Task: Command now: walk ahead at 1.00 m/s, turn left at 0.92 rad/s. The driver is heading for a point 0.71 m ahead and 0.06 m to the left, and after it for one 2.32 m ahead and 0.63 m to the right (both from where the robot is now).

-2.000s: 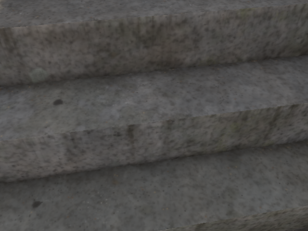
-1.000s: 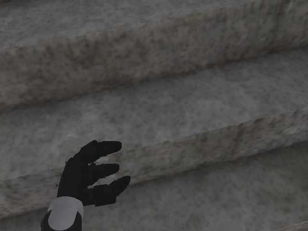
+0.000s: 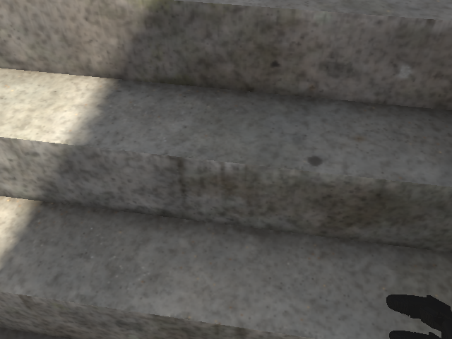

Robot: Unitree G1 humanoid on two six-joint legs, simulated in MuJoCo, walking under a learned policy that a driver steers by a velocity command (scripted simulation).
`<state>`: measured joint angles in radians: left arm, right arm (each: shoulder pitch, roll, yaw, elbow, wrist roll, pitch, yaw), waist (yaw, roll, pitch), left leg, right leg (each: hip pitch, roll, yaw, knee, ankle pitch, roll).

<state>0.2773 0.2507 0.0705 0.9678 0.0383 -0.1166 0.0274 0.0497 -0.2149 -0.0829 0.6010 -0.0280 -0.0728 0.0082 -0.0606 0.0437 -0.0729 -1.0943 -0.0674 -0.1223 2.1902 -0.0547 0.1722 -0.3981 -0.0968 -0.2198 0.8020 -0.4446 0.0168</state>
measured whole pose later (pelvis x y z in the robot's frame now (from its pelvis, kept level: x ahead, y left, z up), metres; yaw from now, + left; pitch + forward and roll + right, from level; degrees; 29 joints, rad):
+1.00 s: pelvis +0.47 +0.13 +0.41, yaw +1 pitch +4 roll -2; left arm 0.28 0.27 0.09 0.92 0.02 -0.04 0.04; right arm 0.05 -0.11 0.04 0.51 -0.04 -0.10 -0.01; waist -0.04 -0.02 -0.09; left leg -1.08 0.07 -0.06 1.67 -0.08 0.01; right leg -0.47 0.09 0.03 0.80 -0.40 -0.15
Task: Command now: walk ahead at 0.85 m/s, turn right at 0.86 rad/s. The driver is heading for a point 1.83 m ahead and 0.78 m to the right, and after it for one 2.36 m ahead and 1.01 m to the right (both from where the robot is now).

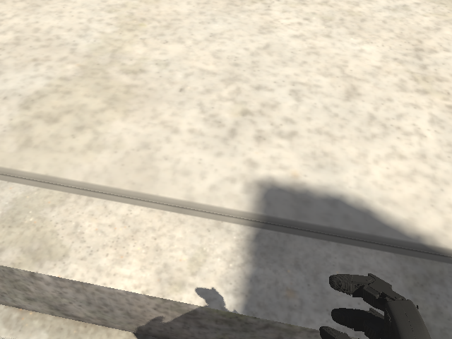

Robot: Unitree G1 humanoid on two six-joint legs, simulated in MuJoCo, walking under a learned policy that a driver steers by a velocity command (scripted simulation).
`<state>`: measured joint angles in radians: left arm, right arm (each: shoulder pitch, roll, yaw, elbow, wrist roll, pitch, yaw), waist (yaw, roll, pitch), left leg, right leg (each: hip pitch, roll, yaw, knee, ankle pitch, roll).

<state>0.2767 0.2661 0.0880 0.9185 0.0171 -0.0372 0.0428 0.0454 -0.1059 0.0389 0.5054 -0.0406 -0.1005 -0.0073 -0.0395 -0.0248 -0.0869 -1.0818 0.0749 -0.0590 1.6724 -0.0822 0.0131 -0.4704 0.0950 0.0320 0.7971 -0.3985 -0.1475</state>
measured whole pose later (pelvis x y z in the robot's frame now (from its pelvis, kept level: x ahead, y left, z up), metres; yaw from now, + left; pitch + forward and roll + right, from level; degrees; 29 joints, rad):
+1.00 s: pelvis +0.24 -0.04 +0.23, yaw -42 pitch +4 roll +2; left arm 0.20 0.22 -0.04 0.65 -0.02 -0.12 0.00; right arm 0.13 -0.27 -0.03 0.70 -0.06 0.00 0.01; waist 0.04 -0.05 -0.11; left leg -0.84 0.00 0.00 1.73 -0.19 -0.14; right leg -0.44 0.13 0.23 0.63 -0.24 -0.04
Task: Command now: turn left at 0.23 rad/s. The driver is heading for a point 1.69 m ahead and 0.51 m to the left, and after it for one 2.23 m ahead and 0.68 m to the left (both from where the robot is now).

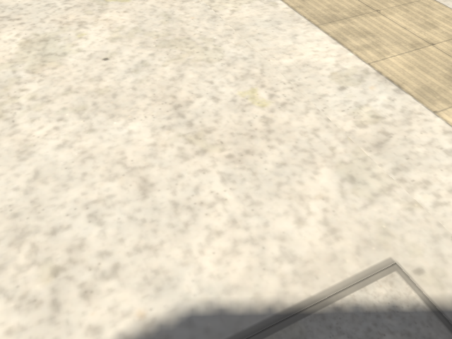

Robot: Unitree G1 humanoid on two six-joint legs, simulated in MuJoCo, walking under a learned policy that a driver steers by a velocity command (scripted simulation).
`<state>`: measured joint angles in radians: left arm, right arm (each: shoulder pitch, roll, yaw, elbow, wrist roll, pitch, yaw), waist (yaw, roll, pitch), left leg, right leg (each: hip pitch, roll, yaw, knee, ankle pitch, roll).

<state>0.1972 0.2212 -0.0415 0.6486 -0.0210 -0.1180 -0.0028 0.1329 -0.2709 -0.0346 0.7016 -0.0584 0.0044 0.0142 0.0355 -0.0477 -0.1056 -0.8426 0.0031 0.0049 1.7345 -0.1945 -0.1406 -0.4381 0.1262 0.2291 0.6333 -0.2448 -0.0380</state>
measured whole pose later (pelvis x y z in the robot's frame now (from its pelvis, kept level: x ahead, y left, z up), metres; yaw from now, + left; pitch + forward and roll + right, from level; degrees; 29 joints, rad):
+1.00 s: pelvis +0.04 +0.01 +0.01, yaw +28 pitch +6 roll +2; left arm 0.37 0.19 0.00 0.84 0.06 -0.07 -0.05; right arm 0.21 -0.24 -0.02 0.77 -0.07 -0.02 0.01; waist 0.04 -0.04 -0.13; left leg -0.75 -0.10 -0.13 1.65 -0.29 0.02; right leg -0.32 0.06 0.13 0.56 -0.34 -0.11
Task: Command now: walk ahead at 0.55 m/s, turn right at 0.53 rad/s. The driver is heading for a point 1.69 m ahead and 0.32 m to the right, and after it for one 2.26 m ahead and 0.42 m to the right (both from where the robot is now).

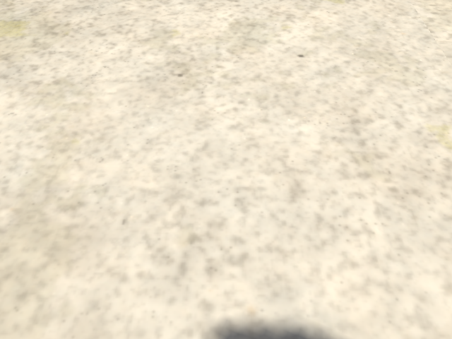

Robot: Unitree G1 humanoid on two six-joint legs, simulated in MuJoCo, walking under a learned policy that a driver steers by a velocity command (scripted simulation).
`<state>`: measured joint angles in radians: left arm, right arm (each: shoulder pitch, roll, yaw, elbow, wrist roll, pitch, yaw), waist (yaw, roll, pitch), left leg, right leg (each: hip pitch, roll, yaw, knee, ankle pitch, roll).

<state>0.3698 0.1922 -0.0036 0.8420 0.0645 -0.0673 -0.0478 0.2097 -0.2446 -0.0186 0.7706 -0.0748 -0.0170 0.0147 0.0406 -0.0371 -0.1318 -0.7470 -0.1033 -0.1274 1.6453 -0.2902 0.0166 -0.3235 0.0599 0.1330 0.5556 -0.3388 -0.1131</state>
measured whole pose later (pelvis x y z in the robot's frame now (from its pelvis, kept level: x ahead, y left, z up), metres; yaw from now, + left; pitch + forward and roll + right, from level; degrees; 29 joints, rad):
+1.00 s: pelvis +0.60 -0.14 +0.20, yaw -27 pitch +1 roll -3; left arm 0.43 0.25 0.07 0.83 0.04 -0.09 -0.01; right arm 0.30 -0.25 -0.05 0.78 -0.01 -0.04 0.01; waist 0.01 0.02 0.01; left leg -0.60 0.13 -0.05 1.31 -0.22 0.10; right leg -0.12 0.07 -0.18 0.44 -0.34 -0.07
